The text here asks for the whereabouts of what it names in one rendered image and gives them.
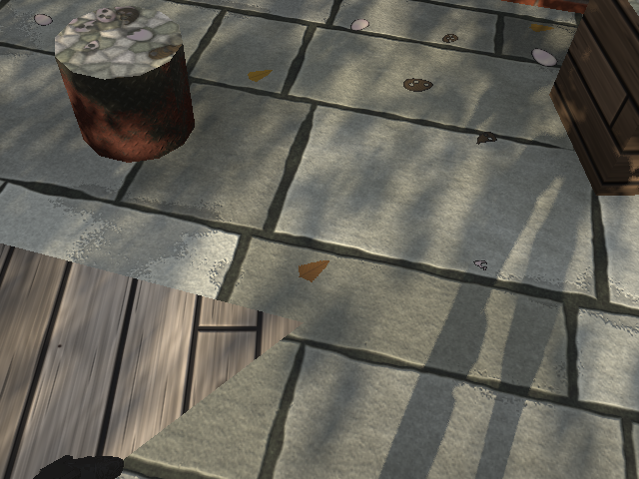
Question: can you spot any robot left hand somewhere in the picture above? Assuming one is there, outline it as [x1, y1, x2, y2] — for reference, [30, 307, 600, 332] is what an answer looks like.
[33, 455, 124, 479]

